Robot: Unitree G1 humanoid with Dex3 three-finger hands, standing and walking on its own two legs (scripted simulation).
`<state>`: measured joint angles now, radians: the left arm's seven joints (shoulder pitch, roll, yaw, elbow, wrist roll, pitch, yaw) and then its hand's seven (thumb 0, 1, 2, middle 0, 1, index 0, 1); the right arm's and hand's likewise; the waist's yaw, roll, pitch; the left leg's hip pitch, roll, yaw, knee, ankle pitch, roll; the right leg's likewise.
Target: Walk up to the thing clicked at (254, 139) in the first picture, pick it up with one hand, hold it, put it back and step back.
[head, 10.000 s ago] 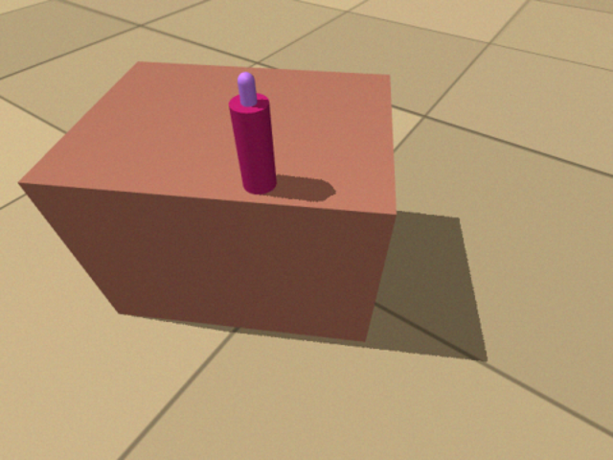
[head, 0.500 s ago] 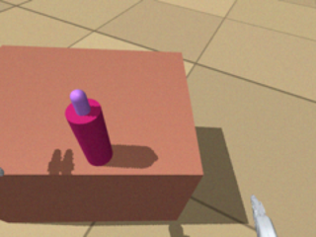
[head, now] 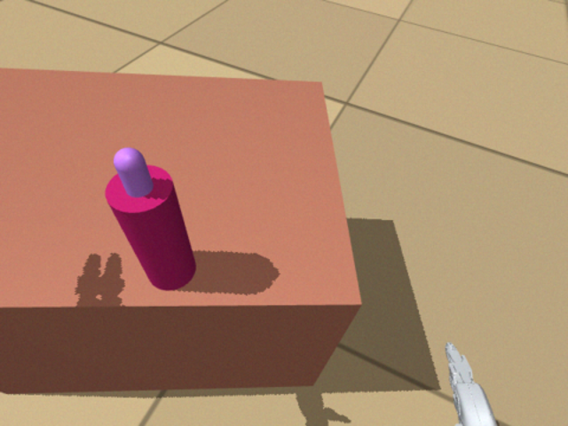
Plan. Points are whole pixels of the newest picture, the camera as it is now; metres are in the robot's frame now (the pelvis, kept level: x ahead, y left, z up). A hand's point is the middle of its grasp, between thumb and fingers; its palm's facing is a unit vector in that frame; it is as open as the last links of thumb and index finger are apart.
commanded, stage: go down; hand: left
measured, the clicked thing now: (153, 223) +0.42 +0.18 +0.05
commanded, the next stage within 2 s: approach in 0.62 s
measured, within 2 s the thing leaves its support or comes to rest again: neither
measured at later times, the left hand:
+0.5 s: hand out of the picture +0.34 +0.37 +0.11, palm faces +0.15 -0.99 +0.02, open 17.5 cm
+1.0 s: hand (12, 260) +0.35 +0.33 +0.07, palm faces +0.10 -0.99 +0.04, open 17.5 cm
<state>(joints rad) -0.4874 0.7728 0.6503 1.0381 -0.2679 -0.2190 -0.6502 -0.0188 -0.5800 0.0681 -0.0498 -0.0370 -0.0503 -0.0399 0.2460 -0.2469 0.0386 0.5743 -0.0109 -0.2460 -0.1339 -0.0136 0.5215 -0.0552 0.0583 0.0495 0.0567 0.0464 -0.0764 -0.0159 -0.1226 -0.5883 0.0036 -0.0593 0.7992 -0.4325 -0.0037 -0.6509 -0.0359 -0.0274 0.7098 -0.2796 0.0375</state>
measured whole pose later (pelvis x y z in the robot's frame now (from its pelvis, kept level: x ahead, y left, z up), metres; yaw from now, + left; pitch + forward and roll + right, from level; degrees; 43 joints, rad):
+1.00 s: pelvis +0.00 +0.00 -0.01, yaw +1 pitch +13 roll -1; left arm -0.42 0.65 0.58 0.95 -0.30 -0.25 -0.62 -0.02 -0.55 0.06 -0.04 -0.04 -0.04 -0.05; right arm 0.28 -0.25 0.04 0.49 0.00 -0.24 -0.13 -0.01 0.55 -0.05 0.06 0.05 0.06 0.05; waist -0.06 -0.03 -0.12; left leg -0.64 -0.01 -0.07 0.87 -0.46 -0.01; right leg -0.71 -0.05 -0.03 0.80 -0.32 0.03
